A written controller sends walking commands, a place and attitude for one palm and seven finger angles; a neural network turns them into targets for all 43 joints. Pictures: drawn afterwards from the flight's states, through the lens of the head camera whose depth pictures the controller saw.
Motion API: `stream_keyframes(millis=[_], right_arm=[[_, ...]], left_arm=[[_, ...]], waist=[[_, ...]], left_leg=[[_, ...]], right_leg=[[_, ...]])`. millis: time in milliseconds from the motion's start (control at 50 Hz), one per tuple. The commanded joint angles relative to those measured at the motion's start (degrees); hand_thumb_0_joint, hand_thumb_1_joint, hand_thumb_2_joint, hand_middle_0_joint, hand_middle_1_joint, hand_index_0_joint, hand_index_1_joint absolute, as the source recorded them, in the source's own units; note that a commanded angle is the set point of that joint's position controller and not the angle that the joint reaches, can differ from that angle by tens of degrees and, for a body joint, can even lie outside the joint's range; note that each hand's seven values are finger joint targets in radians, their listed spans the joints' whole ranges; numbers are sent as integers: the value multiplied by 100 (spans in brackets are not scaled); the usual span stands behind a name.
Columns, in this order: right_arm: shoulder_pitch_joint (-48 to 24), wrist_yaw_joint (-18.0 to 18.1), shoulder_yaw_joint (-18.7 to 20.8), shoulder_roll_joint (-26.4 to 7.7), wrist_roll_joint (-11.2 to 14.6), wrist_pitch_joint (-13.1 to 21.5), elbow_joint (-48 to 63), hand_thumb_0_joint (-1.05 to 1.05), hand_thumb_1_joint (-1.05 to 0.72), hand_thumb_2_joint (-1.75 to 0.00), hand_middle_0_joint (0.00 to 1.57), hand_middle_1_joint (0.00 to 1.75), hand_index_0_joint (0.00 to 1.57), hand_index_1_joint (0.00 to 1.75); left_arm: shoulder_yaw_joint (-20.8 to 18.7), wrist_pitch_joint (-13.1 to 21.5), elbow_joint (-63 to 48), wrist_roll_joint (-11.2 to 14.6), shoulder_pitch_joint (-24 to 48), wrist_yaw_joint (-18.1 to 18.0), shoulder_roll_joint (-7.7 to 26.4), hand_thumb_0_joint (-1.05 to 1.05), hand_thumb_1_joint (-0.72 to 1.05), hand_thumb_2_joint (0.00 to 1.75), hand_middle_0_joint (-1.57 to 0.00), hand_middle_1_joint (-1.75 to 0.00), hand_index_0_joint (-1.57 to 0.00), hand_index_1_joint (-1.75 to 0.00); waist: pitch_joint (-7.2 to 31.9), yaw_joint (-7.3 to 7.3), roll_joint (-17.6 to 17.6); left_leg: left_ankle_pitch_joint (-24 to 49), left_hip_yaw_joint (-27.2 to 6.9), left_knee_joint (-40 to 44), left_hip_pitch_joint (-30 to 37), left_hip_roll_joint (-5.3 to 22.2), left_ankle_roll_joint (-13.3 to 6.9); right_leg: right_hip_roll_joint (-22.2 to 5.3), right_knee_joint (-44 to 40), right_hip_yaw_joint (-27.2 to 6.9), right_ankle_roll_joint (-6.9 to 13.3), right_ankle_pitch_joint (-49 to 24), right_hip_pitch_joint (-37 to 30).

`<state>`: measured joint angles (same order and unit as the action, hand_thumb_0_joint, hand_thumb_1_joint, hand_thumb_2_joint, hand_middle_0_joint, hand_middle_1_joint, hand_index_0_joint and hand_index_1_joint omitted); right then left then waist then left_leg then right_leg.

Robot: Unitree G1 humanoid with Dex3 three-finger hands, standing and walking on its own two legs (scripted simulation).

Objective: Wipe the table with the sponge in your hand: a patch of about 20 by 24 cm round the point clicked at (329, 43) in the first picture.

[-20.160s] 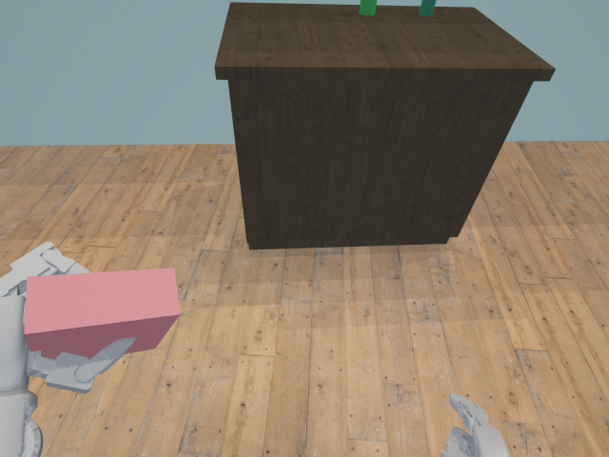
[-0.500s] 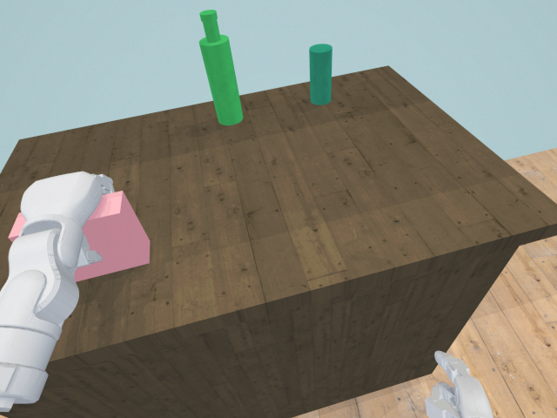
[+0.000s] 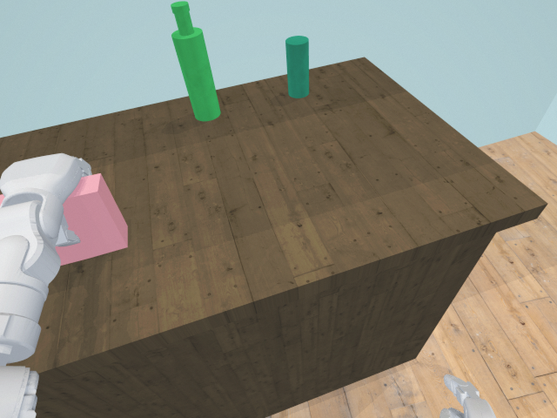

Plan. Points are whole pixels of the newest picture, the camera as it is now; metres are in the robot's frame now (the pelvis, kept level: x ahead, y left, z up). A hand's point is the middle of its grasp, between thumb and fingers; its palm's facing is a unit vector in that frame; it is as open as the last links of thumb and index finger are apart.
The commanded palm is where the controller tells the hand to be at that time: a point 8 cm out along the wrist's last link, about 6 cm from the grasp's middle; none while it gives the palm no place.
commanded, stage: wipe forward along the first lane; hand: left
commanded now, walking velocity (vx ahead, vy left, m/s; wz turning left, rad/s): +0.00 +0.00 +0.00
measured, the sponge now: (72, 232) +0.34 +0.35 +0.10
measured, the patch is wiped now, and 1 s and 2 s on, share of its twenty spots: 0.15 0.45 0.65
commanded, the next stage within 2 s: slide across to the middle lane in 0.50 s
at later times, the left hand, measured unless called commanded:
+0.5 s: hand (55, 190) +0.38 +0.38 +0.14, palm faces -0.14 +0.01 -0.99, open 8.9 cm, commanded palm +0.38 +0.37 +0.17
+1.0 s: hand (84, 172) +0.42 +0.35 +0.15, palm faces -0.04 +0.01 -1.00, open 8.9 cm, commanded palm +0.40 +0.33 +0.20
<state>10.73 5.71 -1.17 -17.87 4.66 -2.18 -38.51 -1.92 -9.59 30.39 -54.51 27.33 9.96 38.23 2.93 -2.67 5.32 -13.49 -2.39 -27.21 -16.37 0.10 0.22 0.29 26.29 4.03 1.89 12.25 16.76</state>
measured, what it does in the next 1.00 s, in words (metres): stands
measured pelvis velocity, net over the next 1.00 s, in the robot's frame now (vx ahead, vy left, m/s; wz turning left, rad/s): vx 0.02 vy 0.03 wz -0.01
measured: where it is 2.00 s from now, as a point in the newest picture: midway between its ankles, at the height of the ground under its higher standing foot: outside the picture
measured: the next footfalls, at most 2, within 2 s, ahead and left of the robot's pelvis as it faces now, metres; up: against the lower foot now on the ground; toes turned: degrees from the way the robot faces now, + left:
none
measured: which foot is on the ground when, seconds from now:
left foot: down 0.00-1.00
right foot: down 0.00-1.00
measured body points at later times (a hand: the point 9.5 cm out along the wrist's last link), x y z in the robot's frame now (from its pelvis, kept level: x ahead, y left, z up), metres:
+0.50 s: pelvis +0.00 +0.02 +0.00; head +0.02 -0.01 +0.45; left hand +0.39 +0.37 +0.20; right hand +0.11 -0.26 -0.13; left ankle +0.01 +0.13 -0.74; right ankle +0.02 -0.10 -0.74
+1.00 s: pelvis +0.02 +0.03 +0.00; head +0.05 +0.01 +0.45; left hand +0.42 +0.35 +0.20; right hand +0.16 -0.22 -0.12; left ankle +0.01 +0.13 -0.74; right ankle +0.02 -0.10 -0.74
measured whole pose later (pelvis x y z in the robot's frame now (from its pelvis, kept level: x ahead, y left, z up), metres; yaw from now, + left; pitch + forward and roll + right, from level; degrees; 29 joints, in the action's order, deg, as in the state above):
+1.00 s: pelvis +0.02 +0.03 +0.00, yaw +0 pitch +6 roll -1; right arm 11.9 4.3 -0.8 -16.1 5.2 -2.5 -40.4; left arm 3.2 -10.2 38.4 -55.2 38.4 4.5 35.7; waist 3.7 -1.9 3.9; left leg -13.5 -1.2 -24.5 -16.6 -2.0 -2.2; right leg -1.7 22.1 2.8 -0.4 11.3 16.4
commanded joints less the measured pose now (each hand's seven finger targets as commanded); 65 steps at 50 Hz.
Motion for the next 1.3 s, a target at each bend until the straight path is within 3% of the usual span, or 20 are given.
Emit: stream_keyframes(millis=[0, 20, 100, 120, 140, 320, 520, 580, 620, 740, 780, 820, 920, 980, 1020, 1060, 1120, 1220, 1240, 1280], right_arm=[[-360, 48, 295, -735, -17, 155, 753, 0, -90, -90, 20, 30, 20, 30], [-374, 56, 283, -740, -15, 160, 767, 0, -90, -90, 20, 30, 20, 30], [-258, 35, 329, -748, -10, 80, 758, 0, -90, -90, 20, 30, 20, 30], [-242, 38, 336, -766, -2, 90, 722, 0, -90, -90, 20, 30, 20, 30], [-177, 42, 345, -759, -20, 78, 736, 0, -90, -90, 20, 30, 20, 30], [2, 56, 367, -830, 6, 18, 581, 0, -90, -90, 20, 30, 20, 30], [292, 41, 417, -820, -10, -48, 534, 0, -90, -90, 20, 30, 20, 30], [357, 30, 435, -830, -3, -81, 474, 0, -90, -90, 20, 30, 20, 30], [255, 29, 426, -763, 23, -29, 516, 0, -90, -90, 20, 30, 20, 30], [192, 13, 444, -712, 40, 66, 444, 0, -90, -90, 20, 30, 20, 30], [69, -15, 404, -693, 72, 89, 425, 0, -90, -90, 20, 30, 20, 30], [-86, -13, 356, -698, 78, 146, 455, 0, -90, -90, 20, 30, 20, 30], [-304, -87, 303, -635, 32, 238, 590, 0, -90, -90, 20, 30, 20, 30], [-415, -130, 259, -614, 24, 242, 622, 0, -90, -90, 20, 30, 20, 30], [-588, -135, 225, -563, 11, 299, 753, 0, -90, -90, 20, 30, 20, 30], [-551, -165, 224, -530, 1, 315, 714, 0, -90, -90, 20, 30, 20, 30], [-646, -155, 184, -565, -17, 308, 705, 0, -90, -90, 20, 30, 20, 30], [-714, -166, 173, -539, -38, 296, 718, 0, -90, -90, 20, 30, 20, 30], [-720, -178, 163, -487, -42, 304, 762, 0, -90, -90, 20, 30, 20, 30], [-713, -192, 166, -503, -67, 282, 742, 0, -90, -90, 20, 30, 20, 30]], left_arm=[[-428, 98, 27, -190, 1159, -143, 1497, 0, 10, 130, -120, -160, -120, -160], [-589, 163, 5, -194, 1323, -160, 1713, 0, 10, 130, -120, -160, -120, -160], [-442, 252, 180, -196, 1271, -247, 1541, 0, 10, 130, -120, -160, -120, -160], [-681, 290, 253, -214, 1391, -279, 1810, 0, 10, 130, -120, -160, -120, -160], [-471, 291, 284, -225, 1461, -288, 1605, 0, 10, 130, -120, -160, -120, -160], [-706, 433, 912, -350, 2035, -335, 2134, 0, 10, 130, -120, -160, -120, -160], [-521, 810, 1260, -473, 2540, -352, 1994, 0, 10, 130, -120, -160, -120, -160], [-447, 814, 1464, -445, 2592, -443, 1890, 0, 10, 130, -120, -160, -120, -160], [-166, 861, 1132, -348, 2918, -459, 1536, 0, 10, 130, -120, -160, -120, -160], [60, 668, 548, -136, 3155, -653, 1145, 0, 10, 130, -120, -160, -120, -160], [246, 476, 534, -72, 3154, -676, 906, 0, 10, 130, -120, -160, -120, -160], [61, 336, 326, -47, 3317, -688, 1134, 0, 10, 130, -120, -160, -120, -160], [9, -41, -266, -80, 3277, -687, 1153, 0, 10, 130, -120, -160, -120, -160], [163, -307, -328, -124, 3298, -654, 988, 0, 10, 130, -120, -160, -120, -160], [92, -383, -842, -97, 3462, -650, 1059, 0, 10, 130, -120, -160, -120, -160], [419, -554, -775, -118, 3478, -624, 643, 0, 10, 130, -120, -160, -120, -160], [156, -734, -776, -63, 3527, -619, 909, 0, 10, 130, -120, -160, -120, -160], [422, -949, -922, -100, 3524, -536, 553, 0, 10, 130, -120, -160, -120, -160], [653, -973, -1022, -95, 3557, -499, 288, 0, 10, 130, -120, -160, -120, -160], [519, -1035, -1074, -105, 3380, -471, 388, 0, 10, 130, -120, -160, -120, -160]], waist=[[770, 82, -835], [806, 78, -695], [820, 89, -743], [890, 93, -812], [942, 124, -858], [948, 178, -708], [1192, 244, -507], [1019, 284, -678], [1112, 321, -484], [1514, 315, -438], [1321, 328, -489], [1390, 263, -388], [1723, 136, -251], [1582, 140, -283], [1872, 57, -75], [1767, 133, -140], [1874, 76, -271], [2106, 99, -383], [2156, 120, -351], [2228, 89, -456]], left_leg=[[487, 179, 218, -31, -253, -325], [482, 145, 262, -43, -251, -326], [495, 188, 215, -106, -253, -331], [537, 150, 235, -106, -240, -338], [552, 172, 222, -129, -255, -347], [421, 142, 297, -224, -231, -348], [691, 112, 303, -88, -186, -343], [530, 108, 308, -128, -166, -348], [613, 47, 410, 64, -135, -340], [1024, -48, 442, 561, -111, -317], [970, -44, 500, 535, -113, -289], [1092, -80, 573, 564, -115, -274], [1810, -90, 502, 787, -124, -212], [1929, -50, 490, 800, -120, -191], [2323, -94, 472, 963, -124, -155], [2538, -95, 383, 1075, -92, -119], [2587, -51, 393, 995, -130, -101], [3051, -10, 246, 1157, -130, -103], [3216, 8, 183, 1205, -147, -119], [3395, 16, 131, 1234, -133, -117]], right_leg=[[-56, -556, -338, 91, -413, -433], [-52, -567, -359, 127, -364, -417], [-64, -532, -360, 111, -425, -421], [-33, -531, -366, 132, -424, -405], [-46, -513, -339, 115, -468, -465], [-29, -567, -383, 147, -264, -327], [12, -527, -316, 208, -479, -169], [25, -573, -284, 175, -293, -17], [18, -604, -274, 205, -317, 56], [26, -616, -241, 225, -581, -168], [16, -654, -205, 200, -560, -158], [11, -654, -205, 243, -638, -270], [19, -574, -159, 286, -1105, -633], [17, -542, -94, 254, -1192, -643], [14, -496, -110, 288, -1368, -777], [20, -458, -59, 265, -1432, -625], [6, -443, -68, 277, -1689, -836], [-5, -345, -55, 250, -2123, -918], [-20, -315, -58, 231, -2270, -944], [-25, -282, -64, 218, -2492, -1020]])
